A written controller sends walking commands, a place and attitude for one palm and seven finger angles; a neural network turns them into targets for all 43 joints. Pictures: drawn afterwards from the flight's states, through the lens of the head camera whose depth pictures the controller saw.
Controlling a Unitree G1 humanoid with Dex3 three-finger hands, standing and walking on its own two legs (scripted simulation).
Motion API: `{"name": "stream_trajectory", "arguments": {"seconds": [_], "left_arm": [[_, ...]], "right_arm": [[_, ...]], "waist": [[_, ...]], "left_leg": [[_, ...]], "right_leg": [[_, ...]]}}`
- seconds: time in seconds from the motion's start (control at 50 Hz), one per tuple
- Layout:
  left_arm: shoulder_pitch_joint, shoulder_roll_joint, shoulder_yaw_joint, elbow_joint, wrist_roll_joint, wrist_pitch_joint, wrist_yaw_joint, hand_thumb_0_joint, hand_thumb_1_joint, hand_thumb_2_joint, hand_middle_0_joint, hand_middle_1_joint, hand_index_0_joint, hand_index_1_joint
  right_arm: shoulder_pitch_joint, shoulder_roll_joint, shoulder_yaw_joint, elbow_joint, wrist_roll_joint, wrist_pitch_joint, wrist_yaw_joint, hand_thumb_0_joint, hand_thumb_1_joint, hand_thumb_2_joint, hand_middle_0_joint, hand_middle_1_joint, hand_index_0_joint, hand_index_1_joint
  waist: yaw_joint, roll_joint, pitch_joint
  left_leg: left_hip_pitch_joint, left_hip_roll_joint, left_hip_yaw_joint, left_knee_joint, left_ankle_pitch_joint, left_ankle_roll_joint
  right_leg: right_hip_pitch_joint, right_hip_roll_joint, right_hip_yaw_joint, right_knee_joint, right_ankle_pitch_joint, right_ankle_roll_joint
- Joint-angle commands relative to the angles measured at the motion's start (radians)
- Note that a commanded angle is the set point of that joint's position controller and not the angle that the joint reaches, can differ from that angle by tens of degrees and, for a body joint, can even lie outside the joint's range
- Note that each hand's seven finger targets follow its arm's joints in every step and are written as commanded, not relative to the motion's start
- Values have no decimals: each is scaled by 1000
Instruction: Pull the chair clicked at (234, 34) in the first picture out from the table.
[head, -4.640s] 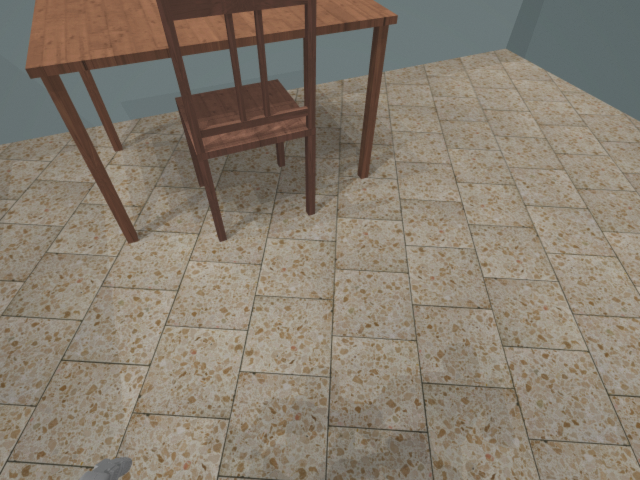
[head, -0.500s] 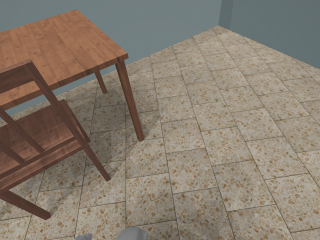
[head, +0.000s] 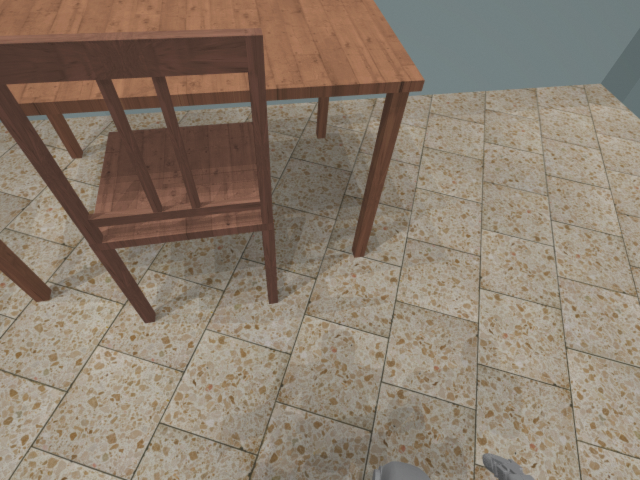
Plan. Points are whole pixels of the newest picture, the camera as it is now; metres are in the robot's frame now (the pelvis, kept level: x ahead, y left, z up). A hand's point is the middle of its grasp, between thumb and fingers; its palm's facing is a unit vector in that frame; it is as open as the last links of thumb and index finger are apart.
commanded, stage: turn to face it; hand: left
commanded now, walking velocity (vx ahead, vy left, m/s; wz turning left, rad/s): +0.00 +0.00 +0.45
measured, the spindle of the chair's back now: (134, 154) +0.65 +0.43 -0.07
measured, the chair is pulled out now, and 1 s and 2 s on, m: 0.00 0.00 0.00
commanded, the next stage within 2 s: take the last steps up to it in 0.40 s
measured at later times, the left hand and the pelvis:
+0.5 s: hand out of the picture +0.05 +0.14 -0.13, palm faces +0.22 -0.93 -0.28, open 7.4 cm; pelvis +0.00 -0.06 +0.01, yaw +13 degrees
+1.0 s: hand out of the picture -0.06 +0.20 -0.17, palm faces +0.36 -0.91 -0.18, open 7.4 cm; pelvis +0.04 +0.03 +0.01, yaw +17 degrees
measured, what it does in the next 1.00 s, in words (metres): steps on the spot, turning left: right foot, then left foot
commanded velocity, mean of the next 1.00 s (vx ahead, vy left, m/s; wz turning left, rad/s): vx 0.16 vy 0.03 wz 0.19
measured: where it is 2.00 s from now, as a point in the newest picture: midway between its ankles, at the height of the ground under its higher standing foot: (281, 443)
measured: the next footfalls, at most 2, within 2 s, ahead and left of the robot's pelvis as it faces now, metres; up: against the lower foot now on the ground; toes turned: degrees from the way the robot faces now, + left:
right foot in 0.28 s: +0.06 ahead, -0.14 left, +0.00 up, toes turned +4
left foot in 0.84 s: -0.01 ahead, +0.10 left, +0.00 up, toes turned +22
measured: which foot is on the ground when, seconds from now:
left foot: down 0.00-0.28, up 0.30-0.82, down 0.84-1.00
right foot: up 0.00-0.26, down 0.28-0.84, up 0.86-1.00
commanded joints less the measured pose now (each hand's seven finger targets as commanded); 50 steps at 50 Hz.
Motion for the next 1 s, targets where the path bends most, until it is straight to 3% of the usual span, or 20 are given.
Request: {"name": "stream_trajectory", "arguments": {"seconds": [0.0, 0.12, 0.18, 0.22, 0.24, 0.26, 0.28, 0.32, 0.38, 0.48, 0.64, 0.7, 0.76, 0.78, 0.8, 0.82, 0.84, 0.86, 0.92, 0.98], "left_arm": [[-10, 65, 11, -92, -2, -32, 7, 0, 900, 900, -200, -300, -200, -300], [-90, 40, 0, -132, -8, -40, 15, 0, 900, 900, -200, -300, -200, -300], [-31, 33, -3, -123, -14, -52, 18, 0, 900, 900, -200, -300, -200, -300], [29, 55, 1, -104, -12, -69, 21, 0, 900, 900, -200, -300, -200, -300], [54, 128, 14, -100, 2, -83, 29, 0, 900, 900, -200, -300, -200, -300], [64, 209, 29, -106, 11, -87, 33, 0, 900, 900, -200, -300, -200, -300], [68, 197, 21, -111, 5, -80, 33, 0, 900, 900, -200, -300, -200, -300], [-56, 122, 12, -128, 2, -76, 36, 0, 900, 900, -200, -300, -200, -300], [-77, 69, -5, -128, 0, -84, 30, 0, 900, 900, -200, -300, -200, -300], [39, 76, -3, -76, 5, -88, 32, 0, 900, 900, -200, -300, -200, -300], [173, 105, 14, 32, 18, -114, 18, 0, 900, 900, -200, -300, -200, -300], [155, 110, 13, 58, 22, -116, 14, 0, 900, 900, -200, -300, -200, -300], [103, 99, 8, 74, 12, -104, 7, 0, 900, 900, -200, -300, -200, -300], [92, 67, -1, 75, 6, -99, 1, 0, 900, 900, -200, -300, -200, -300], [85, -1, -16, 55, 0, -92, -7, 0, 900, 900, -200, -300, -200, -300], [38, -24, -29, 17, 10, -95, -8, 0, 900, 900, -200, -300, -200, -300], [5, -7, -26, 4, 13, -98, -11, 0, 900, 900, -200, -300, -200, -300], [12, -13, -22, 22, 20, -95, -15, 0, 900, 900, -200, -300, -200, -300], [74, -21, -24, 77, 14, -94, -25, 0, 900, 900, -200, -300, -200, -300], [94, -32, -23, 92, 12, -90, -21, 0, 900, 900, -200, -300, -200, -300]], "right_arm": [[53, -200, -55, -48, -3, -13, -15, 0, -900, -900, 200, 300, 200, 300], [97, -198, -63, -35, -13, -3, -14, 0, -900, -900, 200, 300, 200, 300], [71, -196, -65, -41, -13, 0, -14, 0, -900, -900, 200, 300, 200, 300], [68, -173, -62, -40, -2, 0, -10, 0, -900, -900, 200, 300, 200, 300], [99, -115, -56, -42, 8, -1, -4, 0, -900, -900, 200, 300, 200, 300], [90, -67, -45, -72, 8, 0, -5, 0, -900, -900, 200, 300, 200, 300], [72, -112, -58, -66, 2, 12, -8, 0, -900, -900, 200, 300, 200, 300], [103, -110, -66, -15, -6, 33, 0, 0, -900, -900, 200, 300, 200, 300], [153, -83, -57, 32, -8, 34, 9, 0, -900, -900, 200, 300, 200, 300], [100, -67, -49, 44, -5, 36, 5, 0, -900, -900, 200, 300, 200, 300], [-2, -52, -32, 27, -8, 1, 26, 0, -900, -900, 200, 300, 200, 300], [23, -36, -24, 30, -5, -13, 28, 0, -900, -900, 200, 300, 200, 300], [169, -24, -18, 83, -6, -30, 19, 0, -900, -900, 200, 300, 200, 300], [245, -65, -25, 108, -5, -38, 7, 0, -900, -900, 200, 300, 200, 300], [319, -151, -46, 125, -16, -42, -3, 0, -900, -900, 200, 300, 200, 300], [371, -199, -52, 129, -13, -39, -13, 0, -900, -900, 200, 300, 200, 300], [349, -207, -50, 123, -8, -37, -18, 0, -900, -900, 200, 300, 200, 300], [301, -159, -36, 117, -11, -44, -21, 0, -900, -900, 200, 300, 200, 300], [219, -73, -5, 108, -3, -72, -28, 0, -900, -900, 200, 300, 200, 300], [274, -53, -4, 134, 3, -95, -34, 0, -900, -900, 200, 300, 200, 300]], "waist": [[-45, 172, -118], [-71, 199, -121], [-41, 206, -144], [-8, 133, -163], [-4, -54, -192], [6, -264, -171], [16, -162, -161], [-39, -163, -74], [-64, -115, -47], [-17, -123, -67], [47, -97, -75], [22, -102, -63], [-55, -56, -65], [-91, 64, -79], [-125, 328, -69], [-140, 366, -17], [-128, 239, 30], [-105, 201, 34], [-45, 152, 80], [-28, 112, 37]], "left_leg": [[121, 215, -209, -185, 526, 122], [126, 222, -304, -155, 526, 149], [74, 206, -326, -102, 547, 127], [-22, 143, -291, -19, 406, 60], [-175, 59, -201, 128, 168, -10], [-317, -62, -67, 352, -283, -70], [-270, -20, -118, 517, -318, -60], [-271, 7, -118, 666, -184, -61], [-276, 23, -76, 680, -59, -84], [-262, 36, -47, 539, -86, -102], [-262, 64, 9, 285, -158, -62], [-172, 67, 18, 176, -166, -38], [157, 18, 103, -93, -14, -27], [297, 50, 46, -152, -44, -18], [364, 261, -275, -283, -260, 56], [328, 384, -443, -399, -310, 139], [259, 421, -430, -414, -307, 174], [214, 367, -385, -409, -291, 161], [153, 272, -196, -395, 55, 131], [216, 237, -99, -359, 427, 121]], "right_leg": [[-38, 8, 38, -39, 65, 13], [41, 53, 34, -278, -5, 1], [179, 86, 25, -468, 63, -15], [359, 69, 25, -714, 271, -21], [521, -100, 183, -801, 374, -66], [511, -352, 417, -817, 572, -192], [374, -376, 375, -821, 548, -256], [249, -255, 268, -870, 309, -227], [264, -165, 103, -842, 387, -185], [358, -186, 92, -835, 477, -216], [464, -273, 200, -938, 79, -259], [392, -278, 183, -938, 45, -258], [172, -177, 38, -843, -58, -184], [57, -117, -25, -718, -74, -145], [-126, 6, -128, -446, -101, -88], [-231, 54, -100, -244, -137, -84], [-249, 10, -32, -153, -108, -99], [-231, -1, -11, -91, -46, -103], [-186, -21, 16, -27, 136, -85], [-180, -6, 0, -15, 197, -64]]}}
